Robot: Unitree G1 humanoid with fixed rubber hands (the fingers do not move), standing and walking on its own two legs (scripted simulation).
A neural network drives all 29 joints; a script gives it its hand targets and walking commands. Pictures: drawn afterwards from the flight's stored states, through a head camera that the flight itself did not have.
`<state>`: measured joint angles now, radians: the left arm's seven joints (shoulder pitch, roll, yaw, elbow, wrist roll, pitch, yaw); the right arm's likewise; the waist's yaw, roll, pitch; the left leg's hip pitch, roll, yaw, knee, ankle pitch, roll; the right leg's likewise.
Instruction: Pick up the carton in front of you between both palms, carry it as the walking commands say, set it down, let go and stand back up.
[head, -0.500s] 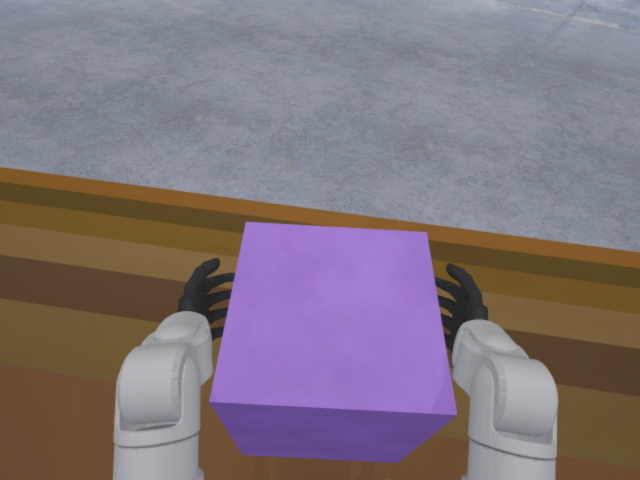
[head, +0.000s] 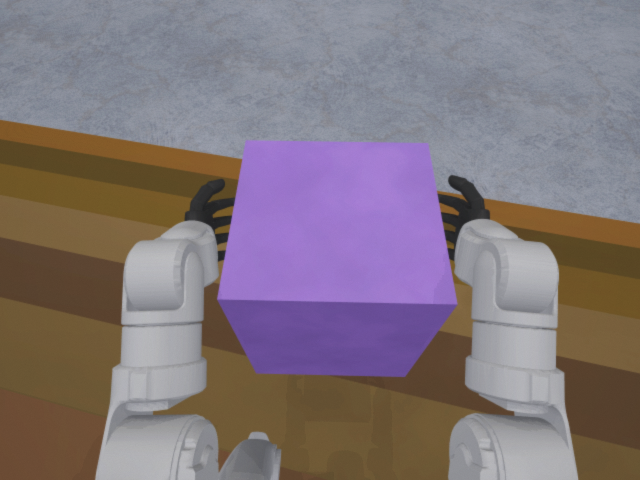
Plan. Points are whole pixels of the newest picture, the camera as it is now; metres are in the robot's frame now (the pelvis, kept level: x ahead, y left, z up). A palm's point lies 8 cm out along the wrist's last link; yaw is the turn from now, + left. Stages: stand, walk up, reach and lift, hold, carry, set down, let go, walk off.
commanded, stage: carry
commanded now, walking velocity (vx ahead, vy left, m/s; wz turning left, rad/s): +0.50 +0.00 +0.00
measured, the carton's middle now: (333, 270) +0.39 +0.01 +0.02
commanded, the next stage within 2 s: none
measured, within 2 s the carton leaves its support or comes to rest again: neither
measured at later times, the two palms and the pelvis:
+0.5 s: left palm (257, 124) +0.74 +0.18 -0.06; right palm (411, 138) +0.71 -0.12 -0.06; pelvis +0.37 +0.08 -0.17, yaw -2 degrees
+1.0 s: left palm (241, 89) +1.06 +0.30 -0.21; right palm (350, 80) +1.10 +0.00 -0.20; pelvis +0.73 +0.10 -0.30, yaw +1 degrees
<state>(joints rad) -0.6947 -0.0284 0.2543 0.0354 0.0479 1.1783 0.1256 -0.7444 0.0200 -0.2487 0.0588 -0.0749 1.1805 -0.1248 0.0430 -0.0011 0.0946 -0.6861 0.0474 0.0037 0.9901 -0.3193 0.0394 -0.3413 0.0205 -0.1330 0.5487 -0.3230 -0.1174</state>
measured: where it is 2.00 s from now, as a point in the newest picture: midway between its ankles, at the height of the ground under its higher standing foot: (306, 224)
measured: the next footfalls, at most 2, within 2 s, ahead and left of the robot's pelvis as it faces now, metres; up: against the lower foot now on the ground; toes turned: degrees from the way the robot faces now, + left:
left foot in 0.32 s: +0.42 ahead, +0.08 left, -0.13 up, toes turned +0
right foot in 0.80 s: +0.70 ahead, +0.06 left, -0.26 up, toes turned +1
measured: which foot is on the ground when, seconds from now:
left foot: up 0.00-0.30, down 0.32-0.80, up 0.82-1.00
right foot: down 0.00-0.32, up 0.34-0.78, down 0.80-1.00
